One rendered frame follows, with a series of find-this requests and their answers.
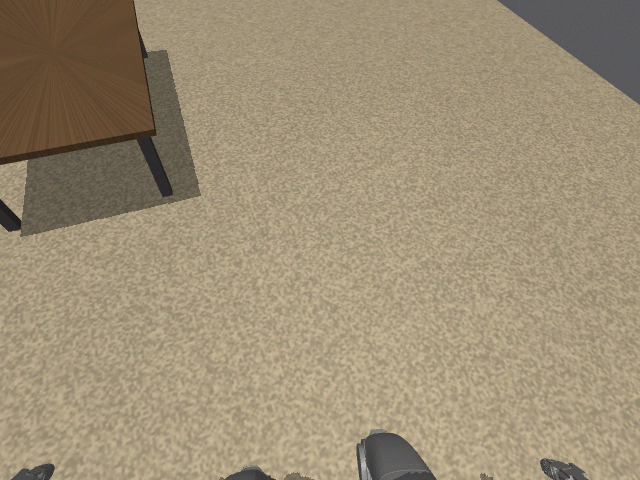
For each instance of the left robot hand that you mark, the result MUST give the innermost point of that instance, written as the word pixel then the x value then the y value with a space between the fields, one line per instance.
pixel 42 472

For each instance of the right robot hand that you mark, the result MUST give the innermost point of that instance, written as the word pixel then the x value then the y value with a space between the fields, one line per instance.
pixel 560 471

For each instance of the coffee table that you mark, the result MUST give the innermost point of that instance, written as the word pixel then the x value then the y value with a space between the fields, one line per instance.
pixel 72 77

